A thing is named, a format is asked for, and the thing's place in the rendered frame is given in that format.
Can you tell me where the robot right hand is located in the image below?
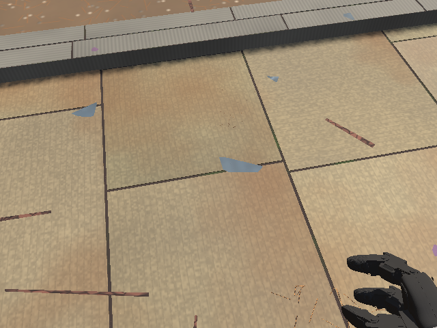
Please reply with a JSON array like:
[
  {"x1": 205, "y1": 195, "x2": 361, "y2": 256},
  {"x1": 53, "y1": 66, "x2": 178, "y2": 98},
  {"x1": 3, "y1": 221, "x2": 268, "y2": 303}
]
[{"x1": 341, "y1": 252, "x2": 437, "y2": 328}]

